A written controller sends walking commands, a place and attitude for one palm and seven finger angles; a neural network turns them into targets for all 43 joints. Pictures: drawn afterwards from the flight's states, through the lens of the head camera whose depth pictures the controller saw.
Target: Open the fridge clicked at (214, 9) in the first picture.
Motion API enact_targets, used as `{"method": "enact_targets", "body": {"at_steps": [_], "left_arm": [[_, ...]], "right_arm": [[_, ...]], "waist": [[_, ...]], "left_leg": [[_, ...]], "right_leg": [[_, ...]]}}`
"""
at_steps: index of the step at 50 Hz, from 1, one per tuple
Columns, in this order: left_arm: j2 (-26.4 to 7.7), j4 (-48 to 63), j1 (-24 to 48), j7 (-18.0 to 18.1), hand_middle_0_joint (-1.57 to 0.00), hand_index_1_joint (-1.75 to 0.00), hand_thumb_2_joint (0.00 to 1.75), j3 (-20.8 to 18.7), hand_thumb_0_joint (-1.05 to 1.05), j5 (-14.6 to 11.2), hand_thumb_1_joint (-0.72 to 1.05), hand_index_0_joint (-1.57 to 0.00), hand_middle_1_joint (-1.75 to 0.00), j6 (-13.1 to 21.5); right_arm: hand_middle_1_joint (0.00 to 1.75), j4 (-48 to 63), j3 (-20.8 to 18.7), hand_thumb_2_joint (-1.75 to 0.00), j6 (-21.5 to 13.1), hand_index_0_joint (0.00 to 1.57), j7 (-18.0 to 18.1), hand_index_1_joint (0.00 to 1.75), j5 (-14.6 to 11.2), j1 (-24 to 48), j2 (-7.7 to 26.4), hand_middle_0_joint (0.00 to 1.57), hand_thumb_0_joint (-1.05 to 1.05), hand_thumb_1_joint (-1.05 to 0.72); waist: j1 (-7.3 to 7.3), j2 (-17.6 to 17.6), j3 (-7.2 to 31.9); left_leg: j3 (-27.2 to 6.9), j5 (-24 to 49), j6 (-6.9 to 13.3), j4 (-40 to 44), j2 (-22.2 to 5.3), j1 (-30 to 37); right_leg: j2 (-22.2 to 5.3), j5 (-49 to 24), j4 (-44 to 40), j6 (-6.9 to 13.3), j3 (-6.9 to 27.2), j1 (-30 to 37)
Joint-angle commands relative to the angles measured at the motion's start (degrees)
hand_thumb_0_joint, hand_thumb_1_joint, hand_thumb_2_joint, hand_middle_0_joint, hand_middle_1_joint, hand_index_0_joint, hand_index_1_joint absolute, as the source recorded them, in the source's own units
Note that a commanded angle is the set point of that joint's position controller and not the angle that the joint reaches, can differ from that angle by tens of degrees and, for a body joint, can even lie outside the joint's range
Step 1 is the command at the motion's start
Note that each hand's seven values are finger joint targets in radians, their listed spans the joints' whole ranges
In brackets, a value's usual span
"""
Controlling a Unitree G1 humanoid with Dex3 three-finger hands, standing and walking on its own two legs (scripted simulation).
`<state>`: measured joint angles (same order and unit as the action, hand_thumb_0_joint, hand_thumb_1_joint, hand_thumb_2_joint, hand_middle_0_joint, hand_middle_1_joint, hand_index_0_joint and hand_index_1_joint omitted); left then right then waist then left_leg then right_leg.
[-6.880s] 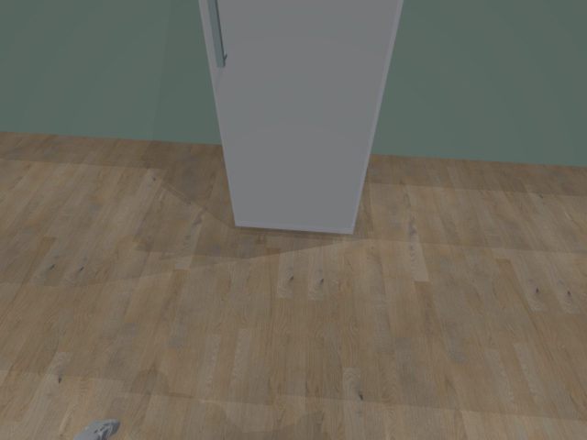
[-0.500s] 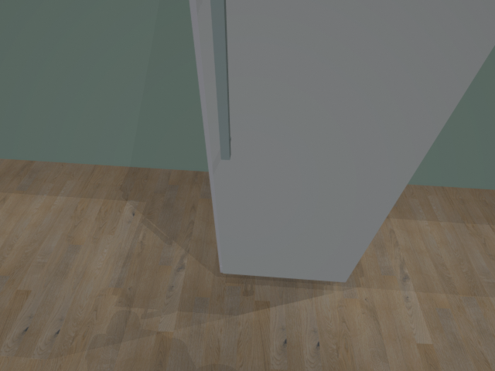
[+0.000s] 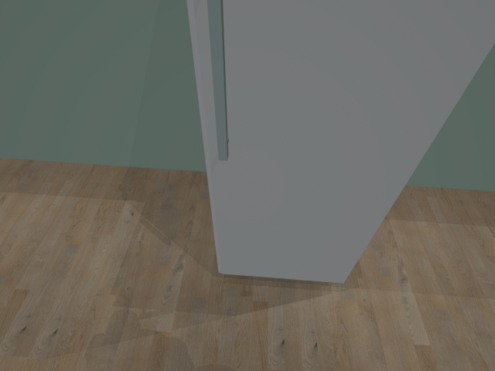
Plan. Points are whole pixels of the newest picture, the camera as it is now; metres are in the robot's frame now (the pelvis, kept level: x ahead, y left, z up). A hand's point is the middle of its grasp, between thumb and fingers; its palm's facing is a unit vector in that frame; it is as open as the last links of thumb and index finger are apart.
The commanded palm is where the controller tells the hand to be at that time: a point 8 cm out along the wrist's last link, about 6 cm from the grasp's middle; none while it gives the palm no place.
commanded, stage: shuffle to correct the standing spot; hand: left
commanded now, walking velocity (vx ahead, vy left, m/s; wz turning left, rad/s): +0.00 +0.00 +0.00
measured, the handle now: (220, 65) +0.55 +0.09 +0.22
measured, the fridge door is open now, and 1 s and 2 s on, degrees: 0 0 0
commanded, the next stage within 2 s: come to a stop and stand still in 0.40 s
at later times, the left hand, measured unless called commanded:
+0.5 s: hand out of the picture -0.01 +0.13 -0.18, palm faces +0.10 -0.98 -0.17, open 7.3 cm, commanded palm none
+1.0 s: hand out of the picture +0.13 +0.15 -0.17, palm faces +0.06 -0.97 -0.24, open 7.3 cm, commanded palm none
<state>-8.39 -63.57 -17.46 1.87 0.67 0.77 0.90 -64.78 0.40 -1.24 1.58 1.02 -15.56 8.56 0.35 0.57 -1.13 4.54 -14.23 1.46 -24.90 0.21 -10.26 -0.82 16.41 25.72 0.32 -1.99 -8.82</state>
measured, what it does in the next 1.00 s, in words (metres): steps on the spot: left foot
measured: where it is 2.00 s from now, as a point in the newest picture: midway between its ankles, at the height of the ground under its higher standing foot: outside the picture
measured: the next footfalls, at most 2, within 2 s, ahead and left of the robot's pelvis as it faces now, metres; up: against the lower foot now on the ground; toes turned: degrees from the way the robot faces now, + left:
left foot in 0.66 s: +0.17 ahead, +0.07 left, +0.00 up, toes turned +6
right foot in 1.08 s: +0.09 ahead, -0.19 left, +0.00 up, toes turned -3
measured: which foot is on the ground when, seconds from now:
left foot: down 0.00-0.42, up 0.44-0.64, down 0.66-1.00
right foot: down 0.00-0.68, up 0.70-1.00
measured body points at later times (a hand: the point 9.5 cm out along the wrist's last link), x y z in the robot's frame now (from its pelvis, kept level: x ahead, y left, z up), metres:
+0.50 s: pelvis +0.05 -0.03 -0.01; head +0.07 -0.03 +0.44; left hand -0.02 +0.18 -0.17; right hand +0.03 -0.25 -0.17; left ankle -0.01 +0.08 -0.71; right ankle -0.03 -0.11 -0.74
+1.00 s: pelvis +0.06 -0.05 -0.01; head +0.09 -0.04 +0.44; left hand +0.13 +0.20 -0.15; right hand +0.16 -0.27 -0.15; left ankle +0.13 +0.06 -0.74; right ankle +0.05 -0.18 -0.70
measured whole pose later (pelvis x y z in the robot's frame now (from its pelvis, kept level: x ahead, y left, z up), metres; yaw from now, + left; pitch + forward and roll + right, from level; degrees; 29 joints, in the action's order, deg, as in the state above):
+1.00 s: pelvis +0.06 -0.05 -0.01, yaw -1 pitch +0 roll +0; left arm -10.3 -54.9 -10.6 2.5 -3.4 1.4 -2.0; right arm -56.2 -2.7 0.7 1.5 1.9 -6.9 8.8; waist 0.8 -0.2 -4.3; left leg 6.2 -8.9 1.7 -28.1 -2.7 -18.8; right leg -2.6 25.4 52.1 -1.4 -0.8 -23.1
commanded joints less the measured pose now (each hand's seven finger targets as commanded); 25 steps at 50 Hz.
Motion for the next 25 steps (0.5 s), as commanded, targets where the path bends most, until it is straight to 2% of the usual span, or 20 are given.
{"method": "enact_targets", "body": {"at_steps": [1,5,7,9,12,14,15,17,18,19,20,21,22,23,24,25], "left_arm": [[-5.17,1.45,-4.48,0.30,-0.20,-0.30,0.90,-1.15,0.00,0.21,0.90,-0.20,-0.30,0.60],[-5.10,1.44,-4.35,0.26,-0.20,-0.30,0.90,-1.14,0.00,0.08,0.90,-0.20,-0.30,0.62],[-4.41,1.03,-5.21,0.11,-0.20,-0.30,0.90,-1.25,0.00,0.27,0.90,-0.20,-0.30,0.31],[-4.28,1.27,-5.38,-0.31,-0.20,-0.30,0.90,-1.48,0.00,0.49,0.90,-0.20,-0.30,-0.05],[-3.81,1.76,-5.77,-0.93,-0.20,-0.30,0.90,-1.82,0.00,0.91,0.90,-0.20,-0.30,-0.34],[-3.38,2.11,-6.42,-1.26,-0.20,-0.30,0.90,-2.05,0.00,1.07,0.90,-0.20,-0.30,-0.32],[-3.22,2.22,-6.88,-1.37,-0.20,-0.30,0.90,-2.22,0.00,1.17,0.90,-0.20,-0.30,-0.27],[-3.28,2.07,-8.37,-1.53,-0.20,-0.30,0.90,-2.40,0.00,1.15,0.90,-0.20,-0.30,0.07],[-3.32,1.76,-9.69,-1.50,-0.20,-0.30,0.90,-2.66,0.00,1.08,0.90,-0.20,-0.30,0.36],[-3.85,1.24,-11.19,-1.36,-0.20,-0.30,0.90,-2.88,0.00,1.00,0.90,-0.20,-0.30,0.62],[-5.08,0.52,-13.04,-1.13,-0.20,-0.30,0.90,-3.21,0.00,0.93,0.90,-0.20,-0.30,0.86],[-6.69,-0.44,-16.01,-0.73,-0.20,-0.30,0.90,-3.85,0.00,0.98,0.90,-0.20,-0.30,1.01],[-7.05,-1.11,-18.52,-0.41,-0.20,-0.30,0.90,-4.05,0.00,1.02,0.90,-0.20,-0.30,1.28],[-6.55,-1.51,-19.65,-0.06,-0.20,-0.30,0.90,-3.96,0.00,1.23,0.90,-0.20,-0.30,1.56],[-5.53,-1.75,-19.67,0.24,-0.20,-0.30,0.90,-3.82,0.00,1.38,0.90,-0.20,-0.30,1.73],[-5.31,-1.59,-18.75,0.43,-0.20,-0.30,0.90,-3.73,0.00,1.42,0.90,-0.20,-0.30,1.77]], "right_arm": [[0.30,1.39,-0.68,-0.90,-1.01,0.20,0.44,0.30,-0.37,-2.90,5.10,0.20,0.00,-0.90],[0.30,1.29,-0.63,-0.90,-0.98,0.20,0.41,0.30,-0.32,-3.11,5.05,0.20,0.00,-0.90],[0.30,0.69,-0.72,-0.90,-0.76,0.20,0.34,0.30,-0.09,-4.11,4.67,0.20,0.00,-0.90],[0.30,0.80,-1.13,-0.90,-0.40,0.20,0.20,0.30,0.13,-4.42,5.26,0.20,0.00,-0.90],[0.30,1.39,-1.91,-0.90,-0.04,0.20,0.14,0.30,0.37,-4.59,6.38,0.20,0.00,-0.90],[0.30,1.78,-2.39,-0.90,-0.13,0.20,0.25,0.30,0.39,-4.97,6.85,0.20,0.00,-0.90],[0.30,2.01,-2.60,-0.90,-0.20,0.20,0.31,0.30,0.39,-5.24,6.86,0.20,0.00,-0.90],[0.30,2.56,-2.71,-0.90,-0.54,0.20,0.44,0.30,0.29,-5.24,6.51,0.20,0.00,-0.90],[0.30,2.75,-2.64,-0.90,-0.80,0.20,0.49,0.30,0.31,-5.13,5.89,0.20,0.00,-0.90],[0.30,2.99,-2.47,-0.90,-1.08,0.20,0.54,0.30,0.23,-4.62,4.96,0.20,0.00,-0.90],[0.30,3.55,-2.14,-0.90,-1.35,0.20,0.54,0.30,0.11,-3.79,3.78,0.20,0.00,-0.90],[0.30,4.57,-1.86,-0.90,-1.44,0.20,0.39,0.30,0.16,-2.42,1.90,0.20,0.00,-0.90],[0.30,5.79,-1.88,-0.90,-1.44,0.20,0.22,0.30,0.35,0.90,1.97,0.20,0.00,-0.90],[0.30,6.67,-2.04,-0.90,-1.54,0.20,0.17,0.30,0.28,2.70,2.22,0.20,0.00,-0.90],[0.30,6.85,-2.23,-0.90,-1.60,0.20,0.02,0.30,0.24,3.79,2.15,0.20,0.00,-0.90],[0.30,7.00,-2.28,-0.90,-1.55,0.20,-0.22,0.30,0.12,4.41,1.71,0.20,0.00,-0.90]], "waist": [[0.17,0.43,-2.36],[0.10,0.15,-2.54],[-0.01,0.09,-2.02],[-0.18,-0.65,-4.06],[-0.22,-2.81,-7.21],[-0.02,-4.57,-8.14],[0.05,-4.33,-8.04],[0.50,-2.96,-6.83],[0.90,-1.71,-5.41],[1.48,1.50,-4.52],[1.94,6.58,-3.48],[2.69,12.56,-3.13],[4.31,13.72,-4.51],[4.67,11.65,-4.50],[4.49,8.12,-4.59],[3.84,5.73,-3.65]], "left_leg": [[-6.36,9.75,0.93,4.45,-6.50,-0.35],[-6.32,9.40,0.76,4.67,-6.30,-0.64],[-6.42,3.10,1.16,4.46,-6.52,-0.58],[-7.91,-6.91,1.78,6.11,-7.39,-2.55],[-11.05,-16.70,3.14,9.00,-9.43,-5.87],[-13.07,-17.93,4.28,9.93,-11.01,-6.67],[-13.40,-17.64,4.63,9.52,-11.44,-7.16],[-12.07,-11.97,4.72,6.03,-10.85,-7.41],[-10.14,-8.45,4.26,3.15,-9.79,-7.90],[-7.21,-4.27,3.53,-1.59,-7.84,-9.74],[-2.46,-1.77,2.23,-8.37,-4.90,-13.17],[2.01,-6.53,0.79,-15.77,-1.75,-19.13],[2.24,-16.19,0.27,-24.29,-1.22,-25.50],[0.38,-18.37,0.39,-30.87,-2.02,-28.93],[-0.46,-17.81,0.50,-33.63,-2.80,-30.42],[-0.30,-17.80,0.52,-33.35,-3.29,-30.30]], "right_leg": [[-5.32,-9.43,-4.39,1.77,4.67,-2.43],[-5.45,-9.05,-4.71,1.88,4.82,-2.47],[-4.68,-2.03,-3.67,2.07,3.91,-2.97],[-3.64,5.52,-2.61,2.44,3.37,-5.32],[-2.21,9.21,0.28,2.66,1.70,-7.86],[-1.59,7.81,2.63,2.75,0.49,-8.88],[-1.43,7.28,3.00,2.84,0.55,-8.70],[-2.11,5.28,1.85,3.28,1.88,-6.87],[-2.88,4.32,0.65,3.74,3.39,-4.78],[-4.35,2.09,-1.26,4.57,6.09,-1.54],[-7.28,-2.37,-3.76,6.00,10.26,3.12],[-11.86,-11.87,-6.28,8.18,15.51,8.34],[-15.23,-25.28,-7.18,11.16,19.01,11.47],[-16.83,-35.84,-6.24,13.76,19.11,13.80],[-16.33,-40.57,-5.19,14.53,16.99,14.66],[-15.41,-41.18,-4.40,14.52,14.81,15.26]]}}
